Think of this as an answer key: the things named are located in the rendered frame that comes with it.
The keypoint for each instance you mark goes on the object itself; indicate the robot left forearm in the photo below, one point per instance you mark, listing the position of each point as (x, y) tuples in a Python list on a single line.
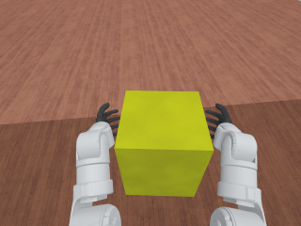
[(93, 181)]

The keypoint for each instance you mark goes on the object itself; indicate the carton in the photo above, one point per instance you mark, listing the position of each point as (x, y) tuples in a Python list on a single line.
[(163, 144)]

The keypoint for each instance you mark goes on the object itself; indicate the left robot hand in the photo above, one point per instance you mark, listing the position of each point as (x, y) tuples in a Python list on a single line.
[(101, 116)]

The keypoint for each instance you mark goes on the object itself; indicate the robot right forearm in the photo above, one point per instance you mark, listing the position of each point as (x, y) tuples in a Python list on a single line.
[(238, 174)]

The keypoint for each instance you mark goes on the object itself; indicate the right robot hand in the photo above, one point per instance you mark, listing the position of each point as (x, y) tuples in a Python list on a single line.
[(222, 118)]

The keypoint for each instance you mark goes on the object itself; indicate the robot right upper arm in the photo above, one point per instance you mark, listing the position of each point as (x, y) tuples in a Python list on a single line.
[(226, 216)]

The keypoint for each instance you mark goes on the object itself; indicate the robot left upper arm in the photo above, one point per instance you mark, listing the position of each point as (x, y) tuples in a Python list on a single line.
[(97, 215)]

